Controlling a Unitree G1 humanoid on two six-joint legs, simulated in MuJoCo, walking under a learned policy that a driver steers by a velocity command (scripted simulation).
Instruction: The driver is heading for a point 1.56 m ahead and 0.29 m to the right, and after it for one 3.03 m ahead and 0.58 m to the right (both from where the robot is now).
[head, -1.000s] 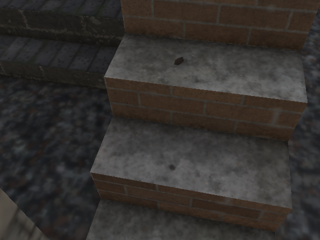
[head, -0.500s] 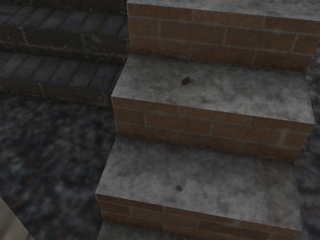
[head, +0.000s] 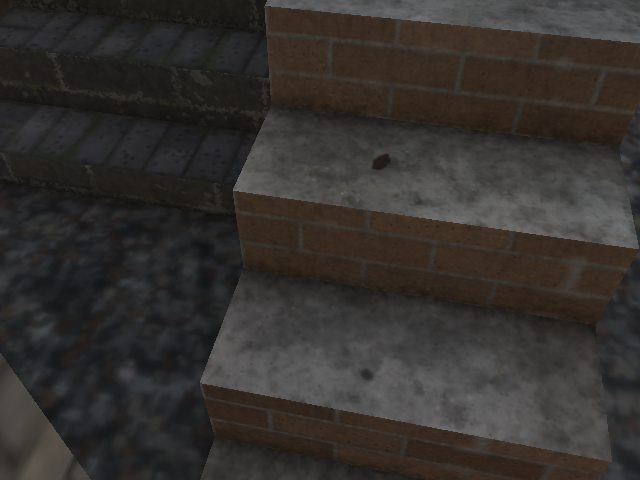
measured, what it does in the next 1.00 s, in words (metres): shifts its weight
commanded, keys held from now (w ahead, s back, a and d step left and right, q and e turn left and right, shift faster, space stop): no key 0.14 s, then w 0.86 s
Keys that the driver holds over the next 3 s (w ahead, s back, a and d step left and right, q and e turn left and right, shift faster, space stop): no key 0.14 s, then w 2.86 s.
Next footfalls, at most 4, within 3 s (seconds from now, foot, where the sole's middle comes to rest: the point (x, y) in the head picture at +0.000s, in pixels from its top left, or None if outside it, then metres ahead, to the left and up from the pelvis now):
none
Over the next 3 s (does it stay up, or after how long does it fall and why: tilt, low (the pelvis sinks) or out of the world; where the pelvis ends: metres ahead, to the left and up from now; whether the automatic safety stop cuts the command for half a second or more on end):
stays up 0.03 -0.07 0.01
